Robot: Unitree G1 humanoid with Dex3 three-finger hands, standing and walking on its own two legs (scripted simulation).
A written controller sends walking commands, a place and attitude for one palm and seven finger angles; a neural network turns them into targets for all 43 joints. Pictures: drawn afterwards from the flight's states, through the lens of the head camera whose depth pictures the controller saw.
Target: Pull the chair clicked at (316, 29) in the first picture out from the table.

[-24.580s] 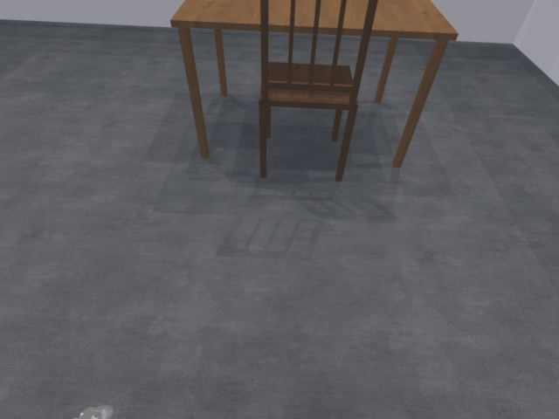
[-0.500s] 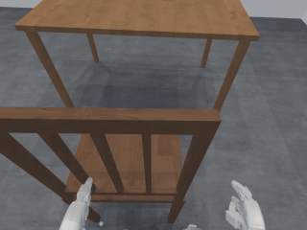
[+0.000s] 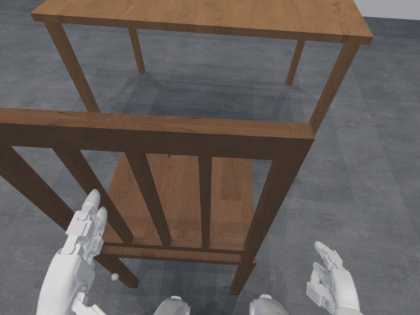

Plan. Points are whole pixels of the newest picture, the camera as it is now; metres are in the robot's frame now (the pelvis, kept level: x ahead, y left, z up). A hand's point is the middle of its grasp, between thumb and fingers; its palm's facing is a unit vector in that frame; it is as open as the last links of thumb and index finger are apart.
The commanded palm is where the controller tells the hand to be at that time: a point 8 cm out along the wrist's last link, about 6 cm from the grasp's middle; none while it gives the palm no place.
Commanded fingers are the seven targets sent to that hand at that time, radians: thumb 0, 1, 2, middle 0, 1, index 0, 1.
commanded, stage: draw the hand back to the body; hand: left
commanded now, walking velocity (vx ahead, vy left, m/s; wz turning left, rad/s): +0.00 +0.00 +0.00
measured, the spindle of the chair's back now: (155, 208) +0.30 +0.13 +0.05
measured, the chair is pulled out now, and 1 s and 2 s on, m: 0.57 0.57 0.57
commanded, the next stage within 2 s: step back with the hand held close in 1.24 s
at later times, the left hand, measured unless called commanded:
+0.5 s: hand (42, 236) +0.19 +0.22 +0.16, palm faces +0.33 -0.85 -0.42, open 14.5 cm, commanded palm +0.15 +0.27 +0.20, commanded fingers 0.00 0.28 0.60 -0.12 -0.17 -0.12 -0.17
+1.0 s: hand (1, 218) +0.20 +0.27 +0.19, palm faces +0.40 -0.75 -0.52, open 6.9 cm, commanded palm +0.18 +0.30 +0.26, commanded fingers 0.00 0.90 0.90 -0.20 -0.30 -0.20 -0.30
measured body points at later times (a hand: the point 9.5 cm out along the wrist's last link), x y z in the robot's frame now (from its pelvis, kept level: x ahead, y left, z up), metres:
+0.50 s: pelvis +0.03 +0.00 +0.06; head +0.01 -0.02 +0.51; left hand +0.17 +0.27 +0.19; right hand +0.21 -0.23 -0.01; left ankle -0.01 +0.14 -0.65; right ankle +0.04 -0.14 -0.65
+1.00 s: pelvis +0.04 -0.01 +0.08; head +0.04 -0.04 +0.53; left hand +0.18 +0.30 +0.22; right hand +0.25 -0.22 +0.00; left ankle -0.01 +0.14 -0.65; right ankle +0.04 -0.14 -0.65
